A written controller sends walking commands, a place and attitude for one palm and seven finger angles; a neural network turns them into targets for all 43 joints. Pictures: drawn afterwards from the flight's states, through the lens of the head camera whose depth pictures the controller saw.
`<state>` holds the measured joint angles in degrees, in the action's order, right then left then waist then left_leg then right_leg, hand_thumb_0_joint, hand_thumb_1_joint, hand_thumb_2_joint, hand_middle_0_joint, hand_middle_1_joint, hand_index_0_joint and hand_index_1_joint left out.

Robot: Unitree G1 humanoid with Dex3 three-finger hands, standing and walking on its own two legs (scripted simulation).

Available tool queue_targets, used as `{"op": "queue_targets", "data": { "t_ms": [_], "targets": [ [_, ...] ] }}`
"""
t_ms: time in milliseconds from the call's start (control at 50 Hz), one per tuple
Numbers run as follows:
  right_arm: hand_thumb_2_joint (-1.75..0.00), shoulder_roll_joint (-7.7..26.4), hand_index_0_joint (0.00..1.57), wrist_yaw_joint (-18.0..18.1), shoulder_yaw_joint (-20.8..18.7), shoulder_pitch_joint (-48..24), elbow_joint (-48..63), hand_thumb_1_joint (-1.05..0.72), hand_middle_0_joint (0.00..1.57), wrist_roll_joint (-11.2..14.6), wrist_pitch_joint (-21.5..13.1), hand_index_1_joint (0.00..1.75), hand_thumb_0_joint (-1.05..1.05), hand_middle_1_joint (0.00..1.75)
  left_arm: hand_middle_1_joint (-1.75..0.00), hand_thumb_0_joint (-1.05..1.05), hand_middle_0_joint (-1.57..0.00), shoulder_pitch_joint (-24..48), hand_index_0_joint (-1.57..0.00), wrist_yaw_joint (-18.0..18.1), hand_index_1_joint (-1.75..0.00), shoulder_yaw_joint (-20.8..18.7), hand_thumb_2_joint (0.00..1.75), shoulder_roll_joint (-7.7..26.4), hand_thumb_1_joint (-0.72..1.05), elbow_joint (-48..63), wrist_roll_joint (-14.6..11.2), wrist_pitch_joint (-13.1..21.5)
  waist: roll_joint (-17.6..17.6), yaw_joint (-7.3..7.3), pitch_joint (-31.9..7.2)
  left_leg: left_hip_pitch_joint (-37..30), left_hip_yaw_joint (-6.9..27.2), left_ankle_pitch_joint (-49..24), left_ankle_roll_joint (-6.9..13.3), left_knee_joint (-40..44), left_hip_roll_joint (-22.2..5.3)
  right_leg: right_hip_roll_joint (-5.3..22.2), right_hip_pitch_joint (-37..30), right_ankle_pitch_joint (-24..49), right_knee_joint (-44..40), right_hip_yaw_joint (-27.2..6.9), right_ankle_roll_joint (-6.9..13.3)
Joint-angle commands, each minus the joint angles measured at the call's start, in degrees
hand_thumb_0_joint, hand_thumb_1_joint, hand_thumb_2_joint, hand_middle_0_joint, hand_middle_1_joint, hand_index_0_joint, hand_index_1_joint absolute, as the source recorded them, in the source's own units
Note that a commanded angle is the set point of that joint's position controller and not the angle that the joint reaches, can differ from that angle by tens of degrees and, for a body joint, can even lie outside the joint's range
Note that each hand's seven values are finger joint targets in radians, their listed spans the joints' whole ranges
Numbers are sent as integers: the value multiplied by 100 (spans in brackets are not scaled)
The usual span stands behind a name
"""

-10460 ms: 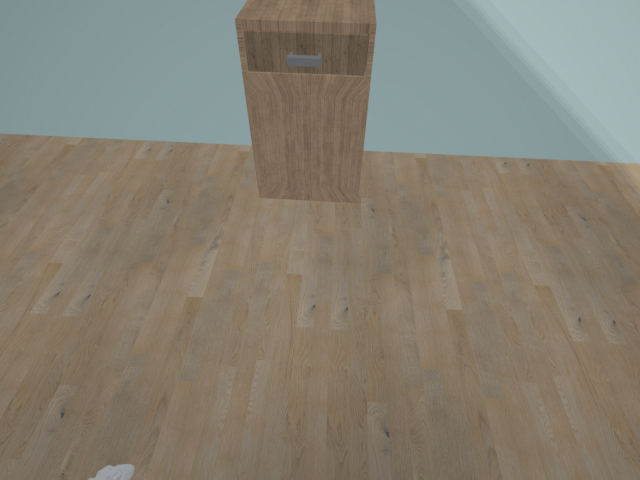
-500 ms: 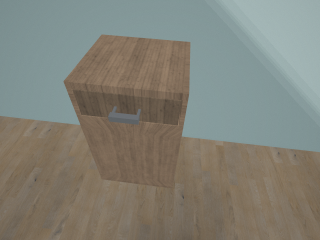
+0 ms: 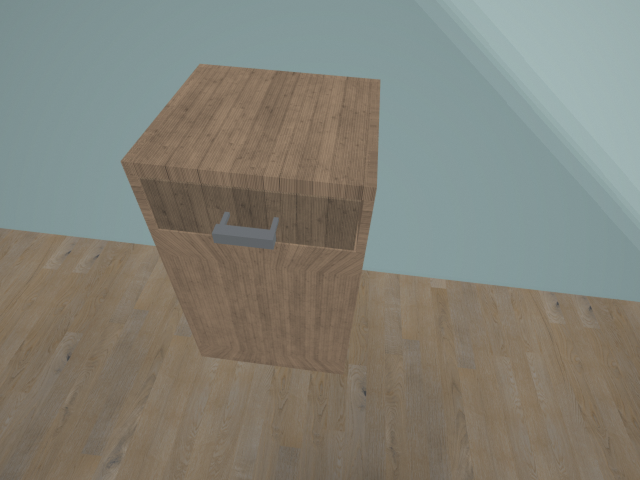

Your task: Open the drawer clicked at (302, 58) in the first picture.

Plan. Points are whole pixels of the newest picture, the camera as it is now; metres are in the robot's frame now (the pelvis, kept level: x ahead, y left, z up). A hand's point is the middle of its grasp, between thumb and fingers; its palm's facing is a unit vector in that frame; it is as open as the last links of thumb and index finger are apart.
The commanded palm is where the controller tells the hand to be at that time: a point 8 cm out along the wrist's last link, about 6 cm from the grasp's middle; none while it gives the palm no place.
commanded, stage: come to a stop and stand still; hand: left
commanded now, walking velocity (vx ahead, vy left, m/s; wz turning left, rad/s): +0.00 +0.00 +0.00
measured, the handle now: (247, 228) +0.58 +0.18 -0.08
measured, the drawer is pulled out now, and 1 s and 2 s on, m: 0.00 0.00 0.00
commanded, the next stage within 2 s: look again from close up in 1.44 s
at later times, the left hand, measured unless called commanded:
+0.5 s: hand out of the picture +0.00 +0.17 -0.18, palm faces +0.02 -0.98 -0.18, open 7.3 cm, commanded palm none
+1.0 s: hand out of the picture +0.02 +0.17 -0.17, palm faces +0.01 -0.98 -0.19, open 7.3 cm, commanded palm none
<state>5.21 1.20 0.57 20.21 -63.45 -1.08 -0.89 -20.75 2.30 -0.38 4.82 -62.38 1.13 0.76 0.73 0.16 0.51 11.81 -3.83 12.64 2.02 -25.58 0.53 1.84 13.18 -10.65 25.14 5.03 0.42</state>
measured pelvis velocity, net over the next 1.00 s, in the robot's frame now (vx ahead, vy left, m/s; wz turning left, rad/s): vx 0.00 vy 0.00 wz -0.02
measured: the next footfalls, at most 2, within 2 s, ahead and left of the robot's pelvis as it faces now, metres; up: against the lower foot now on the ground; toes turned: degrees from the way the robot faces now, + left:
none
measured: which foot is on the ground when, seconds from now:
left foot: down 0.00-1.00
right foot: down 0.00-1.00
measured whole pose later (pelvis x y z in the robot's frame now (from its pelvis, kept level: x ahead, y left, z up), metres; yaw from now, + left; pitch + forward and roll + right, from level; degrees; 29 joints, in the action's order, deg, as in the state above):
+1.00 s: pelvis +0.00 +0.00 +0.00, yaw -1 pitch -3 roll +0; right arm 9.3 0.6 0.4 17.2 -61.7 -1.0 0.0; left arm -18.3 2.4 0.6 8.8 -60.0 0.8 0.0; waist 0.1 -0.2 0.4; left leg 9.3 -4.7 13.5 2.1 -25.8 0.2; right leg 1.4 10.9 -10.9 24.9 4.1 0.1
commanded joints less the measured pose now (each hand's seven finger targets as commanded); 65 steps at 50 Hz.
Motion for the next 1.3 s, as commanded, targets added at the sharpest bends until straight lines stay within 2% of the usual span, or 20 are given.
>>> {"op": "queue_targets", "data": {
  "t_ms": [0,60,100,180,240,300,320,340,360,380,420,440,480,540,600,700,920,1120,1180,1280],
  "targets": [
    [-90,460,20,58,-69,403,119,-90,20,24,-57,30,0,30,-30,0,-20,-572,-20,5,-30,-49,90,371,90,70,-20,89,-59,32,477,597,689,356,19,773,-559,442,-195,-62,-508,-631,191],
    [-90,454,20,57,-69,416,101,-90,20,31,-58,30,0,30,-30,0,-20,-539,-20,9,-30,-48,90,384,90,78,-18,95,40,21,454,567,654,224,11,721,-546,454,-233,-29,-525,-644,183],
    [-90,466,20,61,-73,445,93,-90,20,18,-53,30,0,30,-30,0,-20,-543,-20,-3,-30,-52,90,392,90,60,-14,97,49,8,473,521,592,401,3,670,-509,452,-151,-332,-567,-691,217],
    [-90,452,20,63,-57,387,85,-90,20,41,-54,30,0,30,-30,0,-20,-529,-20,17,-30,-50,90,396,90,72,-22,95,-62,29,523,482,599,-28,-4,666,-548,479,-176,112,-519,-677,212],
    [-90,453,20,64,-59,403,79,-90,20,35,-48,30,0,30,-30,0,-20,-530,-20,23,-30,-53,90,390,90,70,-19,82,-23,22,558,492,625,71,-4,717,-568,461,-163,31,-506,-635,200],
    [-90,463,20,70,-60,382,80,-90,20,29,-51,30,0,30,-30,0,-20,-543,-20,16,-30,-50,90,379,90,48,-22,81,-141,31,527,458,643,143,2,759,-576,441,-175,43,-496,-628,200],
    [-90,1349,20,-4,-210,-125,722,-90,20,17,-30,30,0,30,-30,0,-20,-55,-20,-22,-30,2,90,1617,90,580,107,116,296,-174,1189,544,718,-91,-160,556,-347,244,463,-125,-247,-570,228],
    [-90,1261,20,71,-247,-95,881,-90,20,-41,-161,30,0,30,-30,0,-20,-83,-20,12,-30,-95,90,1053,90,565,31,91,-236,-83,244,595,824,513,-25,395,-675,418,78,-638,35,-549,233],
    [-90,984,20,115,-229,-47,794,-90,20,-43,-160,30,0,30,-30,0,-20,-155,-20,30,-30,-69,90,832,90,500,58,71,-423,-109,-134,591,905,433,23,403,-665,396,-121,-258,126,-542,255],
    [-90,910,20,128,-202,22,793,-90,20,-29,-124,30,0,30,-30,0,-20,-296,-20,28,-30,-15,90,783,90,526,31,51,-639,-80,-330,519,910,513,48,371,-648,392,-212,-226,128,-532,242],
    [-90,915,20,118,-198,107,893,-90,20,-42,-52,30,0,30,-30,0,-20,-333,-20,11,-30,-30,90,809,90,602,36,8,-442,-87,-236,724,938,756,102,291,-643,344,-132,-466,125,-547,242],
    [-90,909,20,113,-223,112,892,-90,20,-39,-35,30,0,30,-30,0,-20,-318,-20,9,-30,-49,90,804,90,611,38,2,-236,-75,-69,799,902,734,107,248,-629,368,-34,-486,77,-568,234],
    [-90,916,20,104,-213,169,882,-90,20,-11,-47,30,0,30,-30,0,-20,-256,-20,9,-30,-63,90,828,90,646,18,20,-24,-72,142,773,835,248,98,174,-588,410,30,-184,10,-688,250],
    [-90,929,20,70,-162,164,836,-90,20,8,-49,30,0,30,-30,0,-20,-195,-20,13,-30,-44,90,895,90,657,-11,31,11,-65,404,682,725,-102,71,189,-570,433,81,77,-67,-731,221],
    [-90,1003,20,60,-153,96,800,-90,20,21,-52,30,0,30,-30,0,-20,-167,-20,23,-30,-44,90,963,90,640,-34,52,108,-49,392,484,659,-439,56,209,-573,462,-8,447,-107,-752,193],
    [-90,1027,20,36,-125,-57,686,-90,20,25,-21,30,0,30,-30,0,-20,-106,-20,33,-30,-12,90,1012,90,609,-50,46,73,-32,407,316,581,-436,20,326,-573,486,-119,555,-255,-767,148],
    [-90,991,20,-3,-114,-133,407,-90,20,39,19,30,0,30,-30,0,-20,-23,-20,32,-30,3,90,993,90,452,-40,36,-14,-20,431,266,583,76,-27,655,-591,472,-216,15,-596,-747,85],
    [-90,894,20,4,-133,49,171,-90,20,49,34,30,0,30,-30,0,-20,-222,-20,35,-30,2,90,800,90,204,-23,22,-118,-7,469,482,720,640,-18,914,-629,444,-241,-262,-632,-659,50],
    [-90,844,20,12,-140,110,134,-90,20,45,37,30,0,30,-30,0,-20,-303,-20,35,-30,9,90,718,90,134,-20,26,-23,-9,483,515,724,689,-12,921,-624,443,-203,-286,-626,-653,46],
    [-90,807,20,17,-164,164,92,-90,20,41,47,30,0,30,-30,0,-20,-428,-20,42,-30,5,90,605,90,68,1,12,-134,7,598,675,818,1014,3,1053,-666,405,-124,-327,-547,-591,28]
  ]
}}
